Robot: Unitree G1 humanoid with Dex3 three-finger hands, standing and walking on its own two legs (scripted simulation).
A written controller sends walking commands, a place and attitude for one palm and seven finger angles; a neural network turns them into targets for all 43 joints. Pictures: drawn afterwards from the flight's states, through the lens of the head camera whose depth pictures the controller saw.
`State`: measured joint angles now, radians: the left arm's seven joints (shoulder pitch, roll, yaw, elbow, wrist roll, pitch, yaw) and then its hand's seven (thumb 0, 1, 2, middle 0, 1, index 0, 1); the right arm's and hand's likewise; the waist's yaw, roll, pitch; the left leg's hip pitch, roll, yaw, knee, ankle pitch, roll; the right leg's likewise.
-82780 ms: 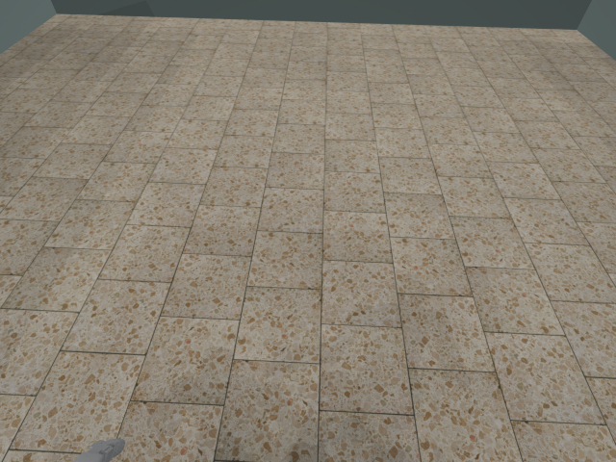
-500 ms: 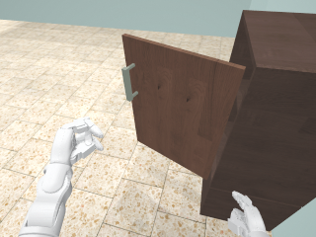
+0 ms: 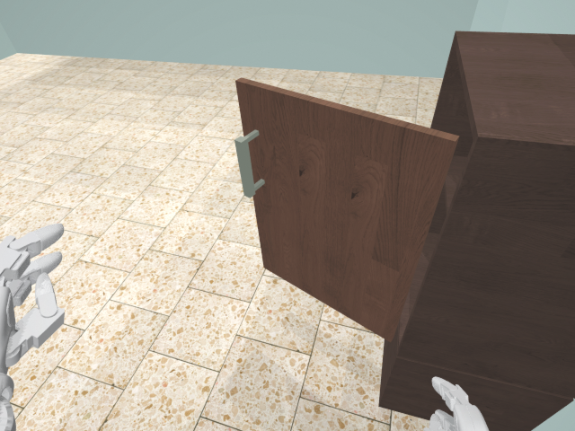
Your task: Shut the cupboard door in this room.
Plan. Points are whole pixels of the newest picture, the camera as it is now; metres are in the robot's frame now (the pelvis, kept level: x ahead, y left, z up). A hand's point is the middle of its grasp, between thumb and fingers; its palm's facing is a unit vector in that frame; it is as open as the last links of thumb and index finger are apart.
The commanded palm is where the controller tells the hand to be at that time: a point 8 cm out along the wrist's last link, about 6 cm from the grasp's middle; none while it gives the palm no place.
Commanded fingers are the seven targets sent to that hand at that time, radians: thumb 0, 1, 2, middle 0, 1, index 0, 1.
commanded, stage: draw the hand back to the body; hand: left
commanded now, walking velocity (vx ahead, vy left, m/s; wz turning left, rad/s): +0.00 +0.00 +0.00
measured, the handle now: (251, 164) +0.64 +0.16 +0.04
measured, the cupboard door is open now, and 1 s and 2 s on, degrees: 69 69 69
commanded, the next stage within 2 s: step back with the hand held close in 0.34 s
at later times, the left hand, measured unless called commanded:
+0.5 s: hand (81, 309) +0.19 +0.25 +0.16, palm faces +0.44 -0.79 -0.42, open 7.4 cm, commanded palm +0.14 +0.28 +0.17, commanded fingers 0.00 0.90 0.90 -0.20 -0.30 -0.20 -0.30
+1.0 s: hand (29, 341) +0.15 +0.28 +0.16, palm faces +0.38 -0.79 -0.48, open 7.4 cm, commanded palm +0.09 +0.32 +0.17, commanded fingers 0.00 0.90 0.90 -0.20 -0.30 -0.20 -0.30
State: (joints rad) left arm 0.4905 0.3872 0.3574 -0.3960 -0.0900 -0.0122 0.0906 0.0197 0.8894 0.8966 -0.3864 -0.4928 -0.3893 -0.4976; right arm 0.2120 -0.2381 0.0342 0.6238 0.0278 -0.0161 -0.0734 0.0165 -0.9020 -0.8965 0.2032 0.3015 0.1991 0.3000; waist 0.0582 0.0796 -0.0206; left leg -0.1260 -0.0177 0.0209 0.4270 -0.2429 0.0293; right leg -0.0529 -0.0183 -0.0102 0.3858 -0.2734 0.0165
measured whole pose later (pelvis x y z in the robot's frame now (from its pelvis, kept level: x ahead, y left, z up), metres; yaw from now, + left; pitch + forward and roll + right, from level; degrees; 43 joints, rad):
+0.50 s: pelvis +0.00 -0.02 +0.00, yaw +0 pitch -3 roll +0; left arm 0.46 0.37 0.35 -0.38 -0.09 -0.03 0.09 0.02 0.89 0.90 -0.21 -0.30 -0.21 -0.30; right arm 0.19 -0.23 0.03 0.62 0.02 -0.05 -0.08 0.02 -0.90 -0.90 0.20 0.30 0.20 0.30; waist 0.05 0.08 -0.01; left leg -0.13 0.01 0.01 0.42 -0.24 0.01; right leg -0.06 0.01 -0.02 0.39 -0.27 -0.01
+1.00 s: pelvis -0.05 +0.02 -0.01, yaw -1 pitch +1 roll -1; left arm 0.55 0.46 0.42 -0.46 -0.08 -0.15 0.12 0.02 0.89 0.90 -0.21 -0.30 -0.21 -0.30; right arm 0.17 -0.23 0.01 0.52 0.03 0.06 -0.10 0.01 -0.90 -0.90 0.20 0.30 0.20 0.30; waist 0.00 0.01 -0.03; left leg -0.34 -0.02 0.04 0.53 -0.20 0.06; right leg -0.28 -0.03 0.01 0.50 -0.24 0.04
